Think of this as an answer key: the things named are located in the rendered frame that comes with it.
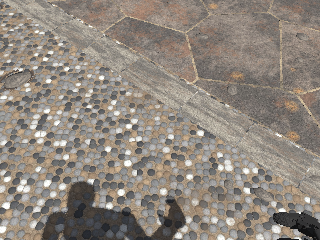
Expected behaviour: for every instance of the right robot hand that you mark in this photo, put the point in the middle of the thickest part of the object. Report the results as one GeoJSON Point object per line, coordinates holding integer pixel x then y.
{"type": "Point", "coordinates": [303, 222]}

